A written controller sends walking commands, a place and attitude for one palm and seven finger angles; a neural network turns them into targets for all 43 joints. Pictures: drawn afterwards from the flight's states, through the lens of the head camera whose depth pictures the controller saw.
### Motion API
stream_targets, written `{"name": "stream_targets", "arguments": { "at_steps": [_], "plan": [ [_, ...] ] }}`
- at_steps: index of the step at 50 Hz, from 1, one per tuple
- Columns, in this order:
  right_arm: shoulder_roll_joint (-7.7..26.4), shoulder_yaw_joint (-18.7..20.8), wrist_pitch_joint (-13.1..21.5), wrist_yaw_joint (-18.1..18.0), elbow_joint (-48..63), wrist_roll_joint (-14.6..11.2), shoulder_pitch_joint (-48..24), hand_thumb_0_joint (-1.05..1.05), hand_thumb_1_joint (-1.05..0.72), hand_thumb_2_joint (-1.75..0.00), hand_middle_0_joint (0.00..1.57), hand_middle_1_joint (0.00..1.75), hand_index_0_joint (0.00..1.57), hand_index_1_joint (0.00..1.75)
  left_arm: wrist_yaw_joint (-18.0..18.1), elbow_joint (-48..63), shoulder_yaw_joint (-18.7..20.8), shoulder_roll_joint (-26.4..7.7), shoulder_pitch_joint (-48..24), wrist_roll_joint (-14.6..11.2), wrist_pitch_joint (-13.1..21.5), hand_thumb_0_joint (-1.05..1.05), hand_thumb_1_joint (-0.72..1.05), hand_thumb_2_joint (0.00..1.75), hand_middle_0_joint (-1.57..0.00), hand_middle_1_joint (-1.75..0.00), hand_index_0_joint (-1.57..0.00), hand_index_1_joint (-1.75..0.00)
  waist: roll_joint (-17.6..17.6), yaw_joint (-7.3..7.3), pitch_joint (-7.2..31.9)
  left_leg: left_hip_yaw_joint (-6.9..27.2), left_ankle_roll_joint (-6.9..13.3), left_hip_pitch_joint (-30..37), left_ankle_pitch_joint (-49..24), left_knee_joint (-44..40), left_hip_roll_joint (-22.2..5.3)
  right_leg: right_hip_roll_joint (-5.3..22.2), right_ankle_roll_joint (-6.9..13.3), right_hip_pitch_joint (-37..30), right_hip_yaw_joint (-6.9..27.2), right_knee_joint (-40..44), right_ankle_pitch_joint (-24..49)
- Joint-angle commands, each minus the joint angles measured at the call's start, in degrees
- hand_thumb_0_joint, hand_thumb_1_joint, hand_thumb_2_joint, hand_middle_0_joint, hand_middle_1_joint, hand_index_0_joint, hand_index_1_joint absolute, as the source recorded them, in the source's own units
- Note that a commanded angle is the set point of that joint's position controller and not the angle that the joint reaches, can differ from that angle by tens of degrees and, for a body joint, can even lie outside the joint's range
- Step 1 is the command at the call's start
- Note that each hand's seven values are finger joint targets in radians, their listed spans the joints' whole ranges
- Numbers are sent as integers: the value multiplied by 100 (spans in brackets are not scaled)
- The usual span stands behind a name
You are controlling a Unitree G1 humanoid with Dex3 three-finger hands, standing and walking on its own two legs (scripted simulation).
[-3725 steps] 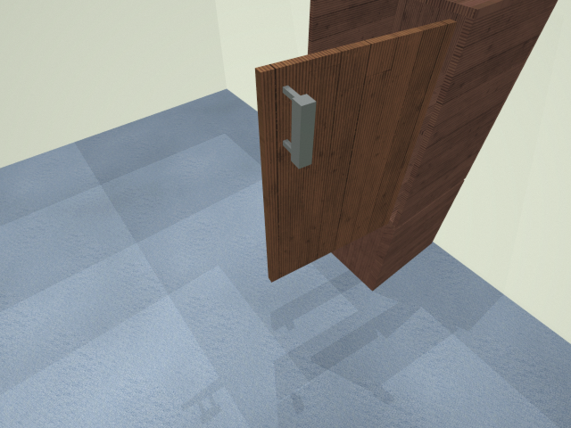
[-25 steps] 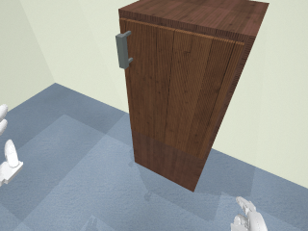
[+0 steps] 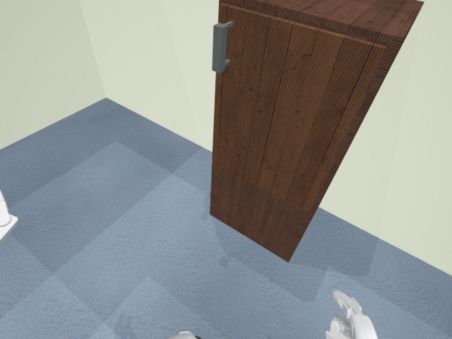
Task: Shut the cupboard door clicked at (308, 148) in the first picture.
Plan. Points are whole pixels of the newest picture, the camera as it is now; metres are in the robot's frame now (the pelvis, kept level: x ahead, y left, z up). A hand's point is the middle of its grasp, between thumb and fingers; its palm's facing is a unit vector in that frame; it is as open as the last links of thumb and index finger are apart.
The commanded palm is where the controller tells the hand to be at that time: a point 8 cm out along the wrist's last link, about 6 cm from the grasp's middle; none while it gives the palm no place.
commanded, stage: stop stepping back and stand still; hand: left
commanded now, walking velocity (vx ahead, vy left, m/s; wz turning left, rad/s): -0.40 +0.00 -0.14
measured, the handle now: (224, 46) +0.80 +0.07 +0.18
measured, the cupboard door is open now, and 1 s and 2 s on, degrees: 1 1 1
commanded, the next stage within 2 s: let the arm hang, fingers relaxed in 1.82 s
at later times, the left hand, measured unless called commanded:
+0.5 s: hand (10, 291) +0.13 +0.25 +0.18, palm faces +0.30 -0.85 -0.42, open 7.4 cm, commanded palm +0.06 +0.29 +0.20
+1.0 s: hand (6, 276) +0.14 +0.26 +0.17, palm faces +0.31 -0.84 -0.44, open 7.4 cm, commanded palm +0.09 +0.31 +0.20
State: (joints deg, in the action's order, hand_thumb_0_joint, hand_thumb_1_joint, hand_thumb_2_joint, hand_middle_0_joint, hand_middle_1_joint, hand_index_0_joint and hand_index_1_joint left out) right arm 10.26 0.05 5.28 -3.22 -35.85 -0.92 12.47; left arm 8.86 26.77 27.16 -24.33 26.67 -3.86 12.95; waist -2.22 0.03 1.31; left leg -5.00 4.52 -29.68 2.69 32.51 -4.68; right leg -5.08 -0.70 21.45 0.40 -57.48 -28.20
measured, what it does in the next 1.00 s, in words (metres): steps on the spot: right foot, then left foot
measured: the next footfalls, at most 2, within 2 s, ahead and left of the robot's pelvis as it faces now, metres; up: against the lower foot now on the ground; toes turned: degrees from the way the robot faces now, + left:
right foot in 0.12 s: -0.13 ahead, -0.08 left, +0.00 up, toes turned -8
left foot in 0.30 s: -0.01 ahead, +0.10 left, +0.00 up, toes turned -5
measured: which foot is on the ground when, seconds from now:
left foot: down 0.00-0.12, up 0.14-0.28, down 0.30-0.56, up 0.58-0.88, down 0.90-1.00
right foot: up 0.00-0.10, down 0.12-1.00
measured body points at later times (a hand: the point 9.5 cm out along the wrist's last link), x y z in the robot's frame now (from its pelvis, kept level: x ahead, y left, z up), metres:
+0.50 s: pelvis -0.11 +0.01 +0.02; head -0.13 +0.03 +0.47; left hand +0.11 +0.29 +0.20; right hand -0.03 -0.26 -0.06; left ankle -0.05 +0.10 -0.72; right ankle -0.17 -0.08 -0.71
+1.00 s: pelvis -0.09 +0.03 +0.01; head -0.08 +0.04 +0.46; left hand +0.12 +0.30 +0.20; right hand +0.04 -0.23 -0.07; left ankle -0.05 +0.16 -0.72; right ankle -0.17 -0.07 -0.72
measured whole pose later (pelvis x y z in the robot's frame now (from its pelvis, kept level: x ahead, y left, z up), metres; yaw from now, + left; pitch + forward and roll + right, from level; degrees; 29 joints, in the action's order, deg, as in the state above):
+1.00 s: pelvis -0.09 +0.03 +0.01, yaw -8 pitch -1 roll +1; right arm 11.1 0.2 5.9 -4.6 -36.6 -0.4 12.1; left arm 8.3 27.0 22.9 -23.5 29.8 -2.1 12.1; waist 3.1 0.4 -0.6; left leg -4.4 -1.0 -16.7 14.9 32.4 -2.3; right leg 1.5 -0.2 9.1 -0.5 -34.3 -23.6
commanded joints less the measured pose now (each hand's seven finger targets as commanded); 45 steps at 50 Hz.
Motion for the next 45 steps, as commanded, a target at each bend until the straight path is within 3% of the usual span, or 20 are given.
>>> {"name": "stream_targets", "arguments": {
  "at_steps": [1,4,6,7,9,11,14,16,17,20,22,25,26,27,29,31,34,41,43,45],
  "plan": [
    [857,287,434,59,862,15,-595,0,-90,-90,20,30,20,30,-30,1956,274,-847,-269,-82,431,0,90,90,-20,-30,-20,-30,-1446,63,685,1030,-321,395,3052,-2482,-1109,-90,55,-972,-576,1378,-496],
    [787,305,437,83,654,87,-461,0,-90,-90,20,30,20,30,-50,1798,365,-1023,-506,-84,459,0,90,90,-20,-30,-20,-30,-906,63,679,635,-796,1187,2662,-1738,-784,299,282,-802,-270,3598,-393],
    [582,298,360,59,512,57,-347,0,-90,-90,20,30,20,30,-6,1727,408,-1265,-587,-19,516,0,90,90,-20,-30,-20,-30,983,27,478,33,-981,2107,1599,1313,148,1958,911,933,1829,5043,-120],
    [669,274,358,21,551,88,-519,0,-90,-90,20,30,20,30,80,1853,648,-1674,-828,24,550,0,90,90,-20,-30,-20,-30,1336,78,240,223,-867,1471,1975,2533,357,2603,1182,1007,2094,5032,1021],
    [691,254,288,-32,646,-47,-387,0,-90,-90,20,30,20,30,63,1235,544,-1306,-200,38,275,0,90,90,-20,-30,-20,-30,1121,48,504,713,-641,151,1853,2814,398,2104,1040,-400,1340,3928,2686],
    [682,172,169,-113,829,-42,-595,0,-90,-90,20,30,20,30,87,1247,551,-1231,-169,16,50,0,90,90,-20,-30,-20,-30,612,-44,205,582,-524,315,1585,1407,200,1919,996,-733,1091,3524,3131],
    [839,128,210,-181,676,-42,-364,0,-90,-90,20,30,20,30,136,843,273,-933,-367,28,18,0,90,90,-20,-30,-20,-30,-342,-165,205,440,-359,1789,694,-793,312,1150,413,-597,422,3007,2424],
    [1039,202,264,-200,794,-85,-336,0,-90,-90,20,30,20,30,132,820,165,-939,-415,52,19,0,90,90,-20,-30,-20,-30,-584,-63,325,1513,-55,2166,-359,-1045,-519,559,22,-377,153,2483,1795],
    [1070,217,240,-194,845,-128,-369,0,-90,-90,20,30,20,30,115,763,166,-972,-434,47,13,0,90,90,-20,-30,-20,-30,-271,-26,300,1707,4,2022,-18,-1147,-696,448,-31,-426,167,2670,1337],
    [991,203,220,-255,796,68,-521,0,-90,-90,20,30,20,30,88,1145,458,-1268,-45,55,35,0,90,90,-20,-30,-20,-30,-832,-104,150,2536,50,1204,2851,-2325,-957,340,38,-674,-50,2141,431],
    [942,199,231,-223,839,61,-557,0,-90,-90,20,30,20,30,85,1401,336,-1032,80,99,60,0,90,90,-20,-30,-20,-30,-863,-76,16,2111,48,334,3941,-2559,-783,216,129,-1328,-302,2309,365],
    [959,263,266,-196,886,67,-497,0,-90,-90,20,30,20,30,112,1746,578,-1312,429,174,68,0,90,90,-20,-30,-20,-30,-1061,-63,229,1329,-151,79,3830,-1956,-313,203,270,-1909,-394,2993,202],
    [893,261,222,-193,875,102,-482,0,-90,-90,20,30,20,30,121,1709,529,-1203,542,190,81,0,90,90,-20,-30,-20,-30,-903,-75,221,1170,-194,-155,3642,-1405,-143,415,413,-2017,-110,3263,3],
    [833,290,173,-182,860,115,-433,0,-90,-90,20,30,20,30,146,1650,670,-1321,655,209,106,0,90,90,-20,-30,-20,-30,-315,-38,247,892,-251,-402,3226,-282,103,913,714,-1968,762,3701,-546],
    [822,374,89,-119,761,107,-332,0,-90,-90,20,30,20,30,198,1655,788,-1432,412,178,206,0,90,90,-20,-30,-20,-30,1174,47,15,443,-438,-1352,2315,2477,530,2598,1563,-1759,3240,4904,-1218],
    [855,388,165,-109,618,139,-163,0,-90,-90,20,30,20,30,215,1214,855,-1298,455,114,333,0,90,90,-20,-30,-20,-30,693,-124,144,840,-487,-1523,2034,3182,311,2595,1634,-1898,2728,4438,480],
    [832,277,111,-172,570,132,-272,0,-90,-90,20,30,20,30,174,453,481,-1013,27,194,330,0,90,90,-20,-30,-20,-30,295,-136,-420,623,-487,-887,1623,2601,80,2174,1296,-823,1788,4521,268],
    [813,290,336,-246,585,105,-427,0,-90,-90,20,30,20,30,177,418,-72,-824,-504,233,253,0,90,90,-20,-30,-20,-30,1147,45,-433,-110,-305,1350,1096,62,395,1629,706,-387,700,4050,1003],
    [880,327,390,-229,666,86,-438,0,-90,-90,20,30,20,30,151,988,74,-930,-420,186,305,0,90,90,-20,-30,-20,-30,780,27,-121,128,-218,1981,707,-633,275,1326,416,-558,454,3415,1790],
    [1014,375,385,-230,791,27,-412,0,-90,-90,20,30,20,30,153,1526,400,-1220,-271,167,384,0,90,90,-20,-30,-20,-30,-242,35,482,947,32,2776,-972,-678,-378,778,-8,-433,52,2400,2365]
  ]
}}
